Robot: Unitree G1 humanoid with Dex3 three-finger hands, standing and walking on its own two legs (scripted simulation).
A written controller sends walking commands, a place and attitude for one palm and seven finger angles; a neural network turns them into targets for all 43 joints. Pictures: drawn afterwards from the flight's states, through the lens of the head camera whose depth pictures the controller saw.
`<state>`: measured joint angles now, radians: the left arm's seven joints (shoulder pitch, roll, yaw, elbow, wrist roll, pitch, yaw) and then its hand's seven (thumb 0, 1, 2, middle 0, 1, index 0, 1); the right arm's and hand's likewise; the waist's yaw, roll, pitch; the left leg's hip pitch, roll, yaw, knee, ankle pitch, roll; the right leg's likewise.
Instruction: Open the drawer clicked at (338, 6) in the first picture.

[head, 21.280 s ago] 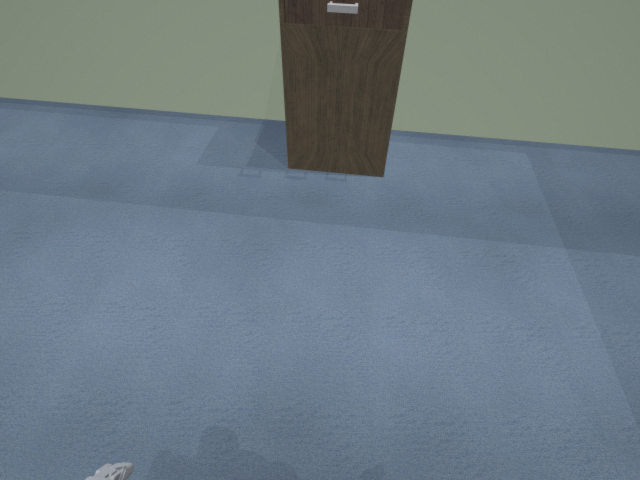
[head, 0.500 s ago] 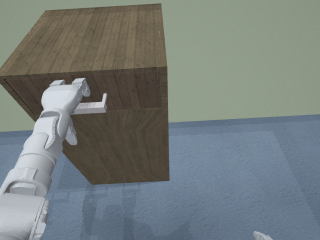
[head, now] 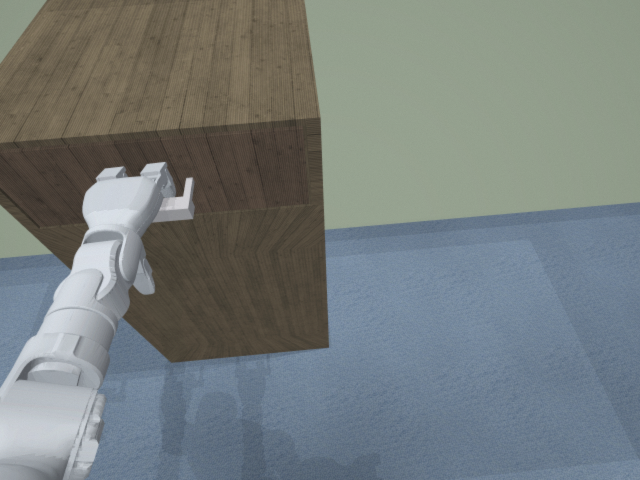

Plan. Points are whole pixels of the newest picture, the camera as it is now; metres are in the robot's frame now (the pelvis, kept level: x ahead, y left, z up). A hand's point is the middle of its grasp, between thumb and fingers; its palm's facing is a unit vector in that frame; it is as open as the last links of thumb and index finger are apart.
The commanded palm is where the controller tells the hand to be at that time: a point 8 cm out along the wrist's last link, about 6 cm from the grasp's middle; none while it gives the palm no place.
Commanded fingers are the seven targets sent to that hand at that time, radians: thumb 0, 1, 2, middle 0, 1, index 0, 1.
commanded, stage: lower the fingers behind the handle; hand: left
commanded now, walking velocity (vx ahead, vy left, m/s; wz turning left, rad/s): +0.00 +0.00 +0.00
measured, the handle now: (155, 199) +0.50 +0.25 +0.04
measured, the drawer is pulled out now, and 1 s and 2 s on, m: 0.00 0.00 0.01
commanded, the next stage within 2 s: close the thumb around the handle in 0.88 s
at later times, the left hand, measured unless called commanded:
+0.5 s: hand (150, 241) +0.43 +0.25 +0.02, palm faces -0.05 -0.03 -1.00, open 13.8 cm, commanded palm +0.41 +0.26 +0.08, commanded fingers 0.00 -0.50 0.30 -0.30 -1.20 -0.30 -1.20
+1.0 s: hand (151, 240) +0.43 +0.25 +0.02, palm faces -0.05 -0.02 -1.00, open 13.8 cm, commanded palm +0.41 +0.25 +0.08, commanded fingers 0.00 -0.39 0.35 -0.31 -1.21 -0.31 -1.21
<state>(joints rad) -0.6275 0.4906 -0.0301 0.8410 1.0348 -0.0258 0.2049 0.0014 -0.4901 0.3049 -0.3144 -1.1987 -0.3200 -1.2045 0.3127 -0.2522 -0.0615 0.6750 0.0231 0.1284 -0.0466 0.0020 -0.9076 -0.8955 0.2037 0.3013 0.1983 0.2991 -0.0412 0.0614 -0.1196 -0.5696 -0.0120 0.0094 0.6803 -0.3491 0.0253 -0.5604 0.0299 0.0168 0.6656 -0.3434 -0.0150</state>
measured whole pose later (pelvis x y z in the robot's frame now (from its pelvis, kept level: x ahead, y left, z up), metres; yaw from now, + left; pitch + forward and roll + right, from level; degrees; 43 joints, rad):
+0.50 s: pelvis +0.00 +0.00 -0.01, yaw +0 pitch +16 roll -1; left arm -0.62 0.48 -0.01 0.88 1.07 -0.08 0.28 0.00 -0.49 0.30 -0.30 -1.21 -0.32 -1.20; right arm 0.29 -0.25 -0.06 0.66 0.01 0.12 -0.04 0.00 -0.91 -0.90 0.20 0.30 0.20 0.30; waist -0.05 0.04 -0.14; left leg -0.65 -0.01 0.01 0.75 -0.38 0.03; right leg -0.63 0.04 0.01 0.72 -0.37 -0.01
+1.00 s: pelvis +0.00 +0.00 -0.01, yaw +0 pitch +16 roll -1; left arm -0.64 0.49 -0.02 0.91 1.06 -0.06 0.28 0.00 -0.49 0.30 -0.30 -1.20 -0.32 -1.20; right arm 0.32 -0.25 -0.06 0.68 0.02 0.12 -0.05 0.00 -0.91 -0.90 0.20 0.30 0.20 0.30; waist -0.06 0.05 -0.14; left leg -0.66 -0.01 0.00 0.76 -0.38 0.03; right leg -0.64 0.04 0.01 0.72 -0.37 -0.01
